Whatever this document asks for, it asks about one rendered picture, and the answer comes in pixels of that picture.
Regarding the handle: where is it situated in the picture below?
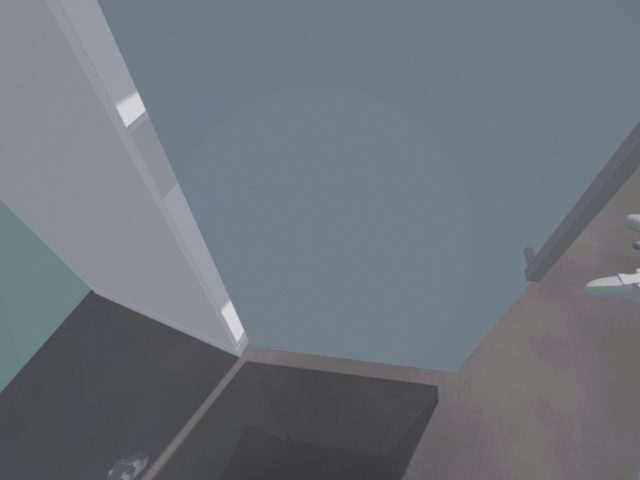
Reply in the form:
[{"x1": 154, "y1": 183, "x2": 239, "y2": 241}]
[{"x1": 524, "y1": 121, "x2": 640, "y2": 282}]

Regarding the fridge door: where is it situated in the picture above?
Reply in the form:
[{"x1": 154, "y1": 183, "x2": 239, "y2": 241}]
[{"x1": 97, "y1": 0, "x2": 640, "y2": 373}]

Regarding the robot right hand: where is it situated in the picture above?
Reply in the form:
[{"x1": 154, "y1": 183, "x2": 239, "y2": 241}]
[{"x1": 584, "y1": 188, "x2": 640, "y2": 303}]

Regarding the robot left hand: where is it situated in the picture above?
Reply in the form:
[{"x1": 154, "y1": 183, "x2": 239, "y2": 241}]
[{"x1": 107, "y1": 452, "x2": 148, "y2": 480}]

